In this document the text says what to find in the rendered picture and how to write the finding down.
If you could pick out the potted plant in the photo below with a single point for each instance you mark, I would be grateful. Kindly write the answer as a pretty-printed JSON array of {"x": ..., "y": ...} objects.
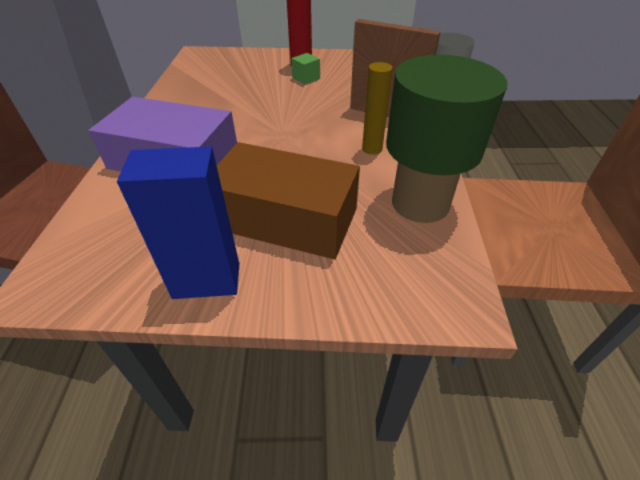
[{"x": 443, "y": 110}]

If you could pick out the chair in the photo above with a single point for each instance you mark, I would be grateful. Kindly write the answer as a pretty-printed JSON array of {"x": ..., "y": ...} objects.
[
  {"x": 32, "y": 189},
  {"x": 570, "y": 241}
]

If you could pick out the table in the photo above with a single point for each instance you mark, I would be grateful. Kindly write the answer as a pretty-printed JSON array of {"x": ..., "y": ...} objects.
[{"x": 414, "y": 290}]

